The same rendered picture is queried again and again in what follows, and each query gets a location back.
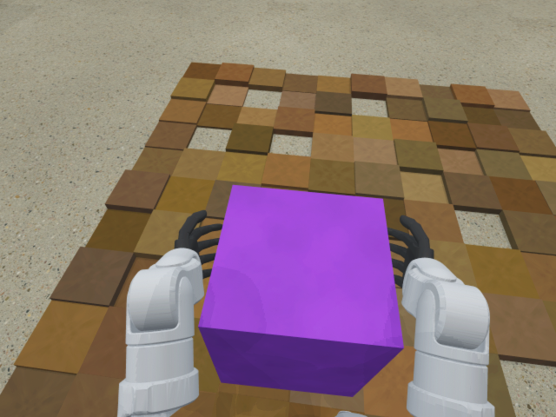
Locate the robot right forearm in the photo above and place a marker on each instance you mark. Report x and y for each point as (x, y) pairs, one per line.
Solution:
(452, 343)

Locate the carton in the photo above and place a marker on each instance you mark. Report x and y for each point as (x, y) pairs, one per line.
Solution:
(301, 294)

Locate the left robot hand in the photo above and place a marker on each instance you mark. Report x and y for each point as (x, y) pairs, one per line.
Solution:
(188, 237)

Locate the right robot hand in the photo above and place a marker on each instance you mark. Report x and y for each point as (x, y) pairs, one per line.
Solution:
(418, 246)

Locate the robot left forearm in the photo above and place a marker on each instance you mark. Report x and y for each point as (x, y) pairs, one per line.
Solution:
(160, 373)

